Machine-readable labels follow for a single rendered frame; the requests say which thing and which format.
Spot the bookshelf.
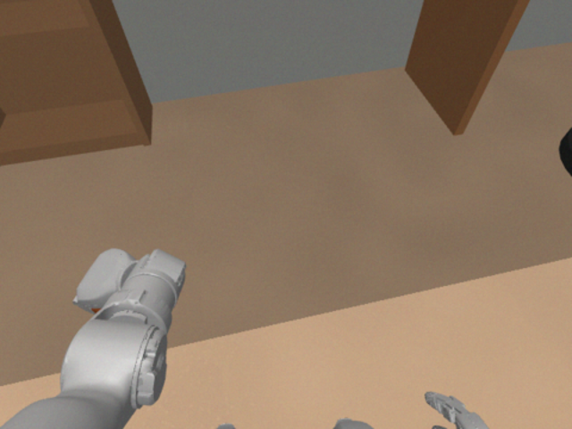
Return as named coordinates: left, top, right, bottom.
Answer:
left=0, top=0, right=153, bottom=166

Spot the left robot hand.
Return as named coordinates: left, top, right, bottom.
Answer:
left=73, top=248, right=136, bottom=315

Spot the left robot arm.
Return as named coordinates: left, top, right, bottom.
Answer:
left=0, top=249, right=186, bottom=429

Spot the right robot hand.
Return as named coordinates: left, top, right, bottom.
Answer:
left=425, top=391, right=489, bottom=429

